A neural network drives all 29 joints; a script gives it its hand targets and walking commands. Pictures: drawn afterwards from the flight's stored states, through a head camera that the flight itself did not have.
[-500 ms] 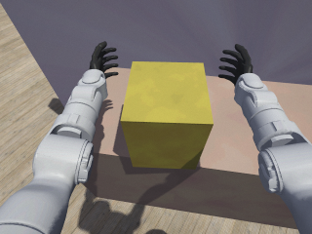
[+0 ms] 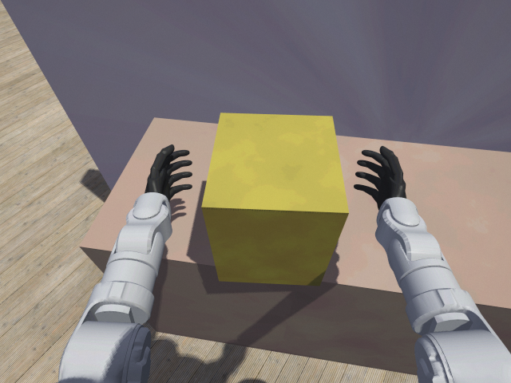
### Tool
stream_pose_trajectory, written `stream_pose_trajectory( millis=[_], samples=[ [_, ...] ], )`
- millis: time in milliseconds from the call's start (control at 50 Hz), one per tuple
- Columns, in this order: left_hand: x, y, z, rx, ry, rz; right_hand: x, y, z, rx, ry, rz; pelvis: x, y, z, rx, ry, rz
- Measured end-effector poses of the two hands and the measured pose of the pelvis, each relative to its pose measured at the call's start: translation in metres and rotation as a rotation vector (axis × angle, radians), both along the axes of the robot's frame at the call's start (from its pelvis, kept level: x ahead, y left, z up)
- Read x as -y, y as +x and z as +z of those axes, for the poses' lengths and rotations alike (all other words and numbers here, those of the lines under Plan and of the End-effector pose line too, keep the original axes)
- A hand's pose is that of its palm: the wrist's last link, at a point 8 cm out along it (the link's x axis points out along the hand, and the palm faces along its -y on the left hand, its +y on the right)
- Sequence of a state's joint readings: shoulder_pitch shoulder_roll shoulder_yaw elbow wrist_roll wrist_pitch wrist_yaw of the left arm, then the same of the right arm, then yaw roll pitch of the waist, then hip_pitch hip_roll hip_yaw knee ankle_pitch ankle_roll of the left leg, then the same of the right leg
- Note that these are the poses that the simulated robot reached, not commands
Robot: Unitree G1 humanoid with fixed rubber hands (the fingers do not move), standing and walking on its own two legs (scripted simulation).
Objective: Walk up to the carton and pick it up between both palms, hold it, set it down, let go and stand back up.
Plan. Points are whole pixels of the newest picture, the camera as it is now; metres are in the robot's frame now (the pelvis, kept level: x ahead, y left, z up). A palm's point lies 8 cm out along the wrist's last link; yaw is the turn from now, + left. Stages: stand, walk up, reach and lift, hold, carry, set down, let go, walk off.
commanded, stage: set down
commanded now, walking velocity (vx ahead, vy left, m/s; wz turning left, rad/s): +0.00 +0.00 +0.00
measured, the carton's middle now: (272, 203) +0.42 +0.01 +0.01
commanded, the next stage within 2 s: none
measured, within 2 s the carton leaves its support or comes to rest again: neither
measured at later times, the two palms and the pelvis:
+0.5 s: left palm (156, 250) +0.31 +0.20 +0.02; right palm (396, 253) +0.31 -0.19 +0.03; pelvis +0.02 +0.01 +0.00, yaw -1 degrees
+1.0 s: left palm (149, 307) +0.24 +0.21 -0.04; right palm (394, 313) +0.24 -0.18 -0.03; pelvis +0.02 +0.02 +0.00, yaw -1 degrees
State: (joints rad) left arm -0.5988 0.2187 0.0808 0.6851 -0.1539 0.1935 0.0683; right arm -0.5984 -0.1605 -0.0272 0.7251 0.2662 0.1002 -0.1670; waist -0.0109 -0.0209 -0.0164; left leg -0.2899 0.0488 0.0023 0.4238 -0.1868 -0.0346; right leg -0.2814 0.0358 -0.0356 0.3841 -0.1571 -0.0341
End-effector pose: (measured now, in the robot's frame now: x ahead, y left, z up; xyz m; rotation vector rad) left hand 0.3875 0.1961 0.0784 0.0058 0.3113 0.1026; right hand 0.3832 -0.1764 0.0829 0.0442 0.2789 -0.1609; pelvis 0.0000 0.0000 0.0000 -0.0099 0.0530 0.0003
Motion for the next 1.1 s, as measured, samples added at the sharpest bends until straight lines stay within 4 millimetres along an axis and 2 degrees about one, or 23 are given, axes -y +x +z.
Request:
stream_pose_trajectory(
  millis=[200, 480, 800, 1000, 1100],
  samples=[
    [-0.003, -0.021, -0.003, 0.023, 0.004, -0.025, 0.004, -0.021, -0.009, 0.042, -0.017, 0.014, -0.005, 0.007, 0.002, 0.046, 0.003, -0.007],
    [-0.003, -0.071, -0.055, -0.008, 0.006, -0.014, 0.009, -0.070, -0.051, 0.001, -0.030, 0.026, -0.009, 0.016, 0.003, 0.068, 0.007, -0.014],
    [-0.012, -0.117, -0.093, 0.025, 0.038, -0.011, 0.006, -0.116, -0.097, -0.042, -0.035, 0.029, -0.019, 0.022, 0.000, 0.068, -0.003, -0.014],
    [-0.012, -0.147, -0.115, -0.014, 0.037, -0.008, 0.008, -0.146, -0.115, -0.058, -0.050, 0.030, -0.020, 0.020, -0.003, 0.097, -0.003, -0.018],
    [-0.013, -0.154, -0.124, -0.082, 0.040, 0.001, 0.011, -0.155, -0.122, -0.110, -0.062, 0.042, -0.019, 0.018, -0.003, 0.114, 0.005, -0.025]
  ],
)
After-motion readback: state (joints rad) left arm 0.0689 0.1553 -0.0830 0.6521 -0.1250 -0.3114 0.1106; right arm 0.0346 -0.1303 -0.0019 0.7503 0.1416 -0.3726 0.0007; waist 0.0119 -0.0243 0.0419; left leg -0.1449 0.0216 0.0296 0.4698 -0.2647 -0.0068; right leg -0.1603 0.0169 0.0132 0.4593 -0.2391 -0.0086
